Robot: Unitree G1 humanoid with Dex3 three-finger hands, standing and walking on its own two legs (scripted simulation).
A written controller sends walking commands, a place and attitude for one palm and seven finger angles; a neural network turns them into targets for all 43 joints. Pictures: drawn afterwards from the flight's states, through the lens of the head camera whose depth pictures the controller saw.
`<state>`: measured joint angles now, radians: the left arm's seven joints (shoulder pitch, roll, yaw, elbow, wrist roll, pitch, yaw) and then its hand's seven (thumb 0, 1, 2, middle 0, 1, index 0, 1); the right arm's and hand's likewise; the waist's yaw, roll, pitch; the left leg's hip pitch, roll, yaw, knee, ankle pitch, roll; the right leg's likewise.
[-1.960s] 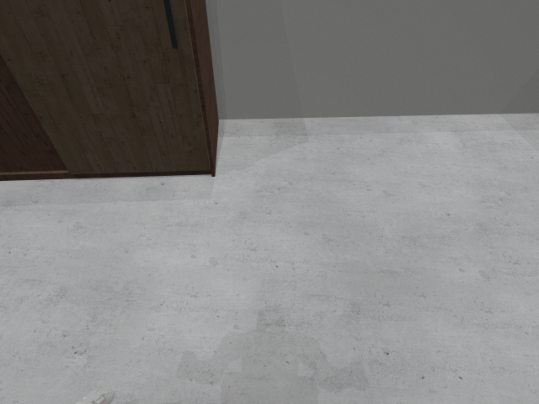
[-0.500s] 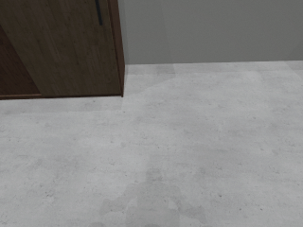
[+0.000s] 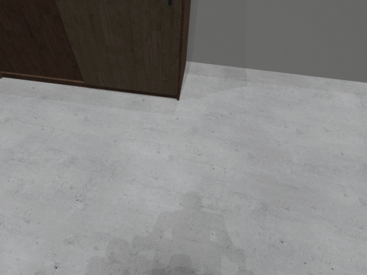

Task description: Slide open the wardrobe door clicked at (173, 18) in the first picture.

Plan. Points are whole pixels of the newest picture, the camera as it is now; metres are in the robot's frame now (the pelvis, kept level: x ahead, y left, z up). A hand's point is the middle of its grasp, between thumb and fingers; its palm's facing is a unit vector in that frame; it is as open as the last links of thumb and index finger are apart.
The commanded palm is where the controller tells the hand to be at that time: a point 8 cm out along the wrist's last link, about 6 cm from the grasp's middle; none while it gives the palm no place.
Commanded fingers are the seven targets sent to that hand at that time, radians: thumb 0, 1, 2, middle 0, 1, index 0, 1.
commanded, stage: walk to a spot facing it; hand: right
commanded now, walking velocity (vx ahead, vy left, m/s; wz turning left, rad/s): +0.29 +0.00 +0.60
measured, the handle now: out of the picture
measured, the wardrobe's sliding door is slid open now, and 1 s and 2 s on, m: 0.00 0.00 0.00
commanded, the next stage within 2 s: none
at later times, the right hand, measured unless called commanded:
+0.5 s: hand out of the picture +0.12 -0.23 -0.15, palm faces -0.12 +0.97 -0.19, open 7.4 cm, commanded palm none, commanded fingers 0.00 -0.90 -0.90 0.20 0.30 0.20 0.30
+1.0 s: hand (222, 152) +0.52 -0.13 -0.16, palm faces -0.56 +0.82 -0.13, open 7.4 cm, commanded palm none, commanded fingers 0.00 -0.90 -0.90 0.20 0.30 0.20 0.30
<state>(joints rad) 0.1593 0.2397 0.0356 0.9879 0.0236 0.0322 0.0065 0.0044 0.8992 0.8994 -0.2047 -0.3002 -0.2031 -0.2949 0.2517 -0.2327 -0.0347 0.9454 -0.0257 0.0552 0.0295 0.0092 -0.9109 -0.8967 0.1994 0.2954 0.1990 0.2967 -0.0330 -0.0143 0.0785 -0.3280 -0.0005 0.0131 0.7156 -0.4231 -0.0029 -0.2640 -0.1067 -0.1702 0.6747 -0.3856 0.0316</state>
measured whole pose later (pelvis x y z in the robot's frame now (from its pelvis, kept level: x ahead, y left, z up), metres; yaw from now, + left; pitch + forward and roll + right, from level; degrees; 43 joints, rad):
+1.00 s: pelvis +0.33 -0.04 +0.01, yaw +32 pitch +1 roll +3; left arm 0.53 0.13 0.01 1.11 0.03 -0.07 0.04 0.00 0.91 0.90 -0.20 -0.30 -0.20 -0.29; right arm 0.12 -0.20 -0.07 0.95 -0.04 0.04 0.04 0.01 -0.92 -0.90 0.19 0.29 0.19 0.30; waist 0.05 0.02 0.07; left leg -0.61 0.01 0.13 0.90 -0.17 0.03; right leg 0.10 -0.02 -0.35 0.31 -0.44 -0.04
